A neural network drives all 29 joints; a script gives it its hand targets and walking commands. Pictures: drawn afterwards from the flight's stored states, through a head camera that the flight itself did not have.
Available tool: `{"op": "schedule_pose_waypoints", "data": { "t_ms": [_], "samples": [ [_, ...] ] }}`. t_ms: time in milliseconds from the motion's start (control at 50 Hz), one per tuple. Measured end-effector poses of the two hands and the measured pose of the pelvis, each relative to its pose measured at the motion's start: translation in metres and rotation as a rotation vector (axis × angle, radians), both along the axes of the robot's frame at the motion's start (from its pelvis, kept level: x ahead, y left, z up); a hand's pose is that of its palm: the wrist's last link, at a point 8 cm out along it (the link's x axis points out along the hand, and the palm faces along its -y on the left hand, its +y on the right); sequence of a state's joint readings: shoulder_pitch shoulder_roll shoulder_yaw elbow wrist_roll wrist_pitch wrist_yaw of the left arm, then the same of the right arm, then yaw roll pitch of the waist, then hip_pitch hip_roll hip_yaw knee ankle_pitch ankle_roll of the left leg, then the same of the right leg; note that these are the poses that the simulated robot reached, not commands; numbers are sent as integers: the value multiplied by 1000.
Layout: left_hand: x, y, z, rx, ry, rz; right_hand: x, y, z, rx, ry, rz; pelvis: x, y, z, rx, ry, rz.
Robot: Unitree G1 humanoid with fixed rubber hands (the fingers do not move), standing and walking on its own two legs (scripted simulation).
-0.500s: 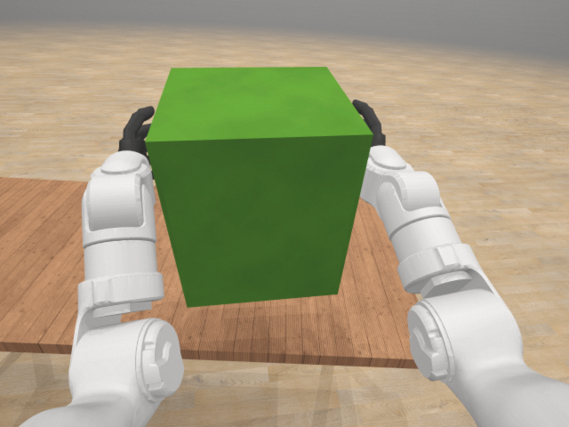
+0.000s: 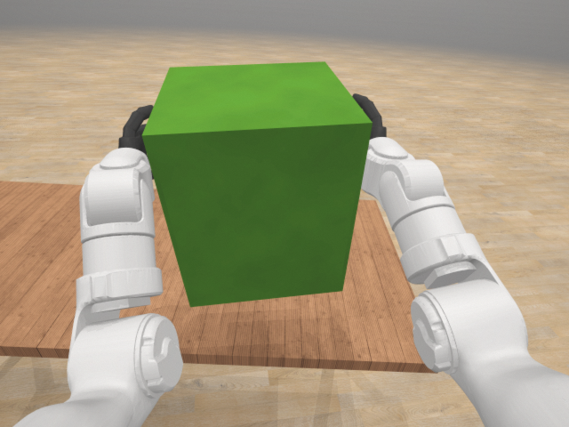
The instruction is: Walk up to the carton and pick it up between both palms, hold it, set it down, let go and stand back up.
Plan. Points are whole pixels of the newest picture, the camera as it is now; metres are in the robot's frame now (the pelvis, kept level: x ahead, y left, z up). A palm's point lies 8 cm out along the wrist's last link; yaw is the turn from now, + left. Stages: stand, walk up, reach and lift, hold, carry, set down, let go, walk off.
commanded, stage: hold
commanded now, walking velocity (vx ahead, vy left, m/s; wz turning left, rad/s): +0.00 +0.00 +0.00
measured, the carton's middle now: (258, 182) +0.37 +0.01 +0.25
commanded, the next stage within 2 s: none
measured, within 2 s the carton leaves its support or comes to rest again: neither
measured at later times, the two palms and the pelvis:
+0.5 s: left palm (136, 160) +0.37 +0.16 +0.28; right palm (371, 148) +0.37 -0.14 +0.30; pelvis +0.00 +0.00 +0.00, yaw +0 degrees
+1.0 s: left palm (134, 161) +0.37 +0.16 +0.28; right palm (371, 148) +0.37 -0.14 +0.30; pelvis +0.00 +0.00 +0.00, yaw +0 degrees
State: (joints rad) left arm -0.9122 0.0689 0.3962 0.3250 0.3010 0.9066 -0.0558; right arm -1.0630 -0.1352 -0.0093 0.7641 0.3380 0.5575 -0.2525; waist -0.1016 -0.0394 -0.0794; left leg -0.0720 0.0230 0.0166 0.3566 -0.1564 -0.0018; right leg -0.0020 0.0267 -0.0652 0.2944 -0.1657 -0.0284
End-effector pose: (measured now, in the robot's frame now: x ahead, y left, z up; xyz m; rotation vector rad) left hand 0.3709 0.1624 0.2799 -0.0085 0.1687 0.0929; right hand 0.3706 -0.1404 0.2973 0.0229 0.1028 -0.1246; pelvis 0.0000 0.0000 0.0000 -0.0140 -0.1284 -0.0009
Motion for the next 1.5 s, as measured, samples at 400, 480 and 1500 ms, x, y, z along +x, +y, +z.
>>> {"op": "schedule_pose_waypoints", "data": {
  "t_ms": [400, 480, 1500],
  "samples": [
    [1, -2, 4, 0, -7, 1, 1, -2, 3, 2, -3, 3, 3, -3, 0, 1, 9, 3],
    [1, -2, 3, -7, -3, 0, 2, -2, 2, -3, 2, 2, 4, -3, 0, 3, 8, 1],
    [0, 1, 2, 8, -7, -5, -1, 1, 3, 5, 5, -2, 1, -1, 0, 0, 19, 3]
  ]
}}
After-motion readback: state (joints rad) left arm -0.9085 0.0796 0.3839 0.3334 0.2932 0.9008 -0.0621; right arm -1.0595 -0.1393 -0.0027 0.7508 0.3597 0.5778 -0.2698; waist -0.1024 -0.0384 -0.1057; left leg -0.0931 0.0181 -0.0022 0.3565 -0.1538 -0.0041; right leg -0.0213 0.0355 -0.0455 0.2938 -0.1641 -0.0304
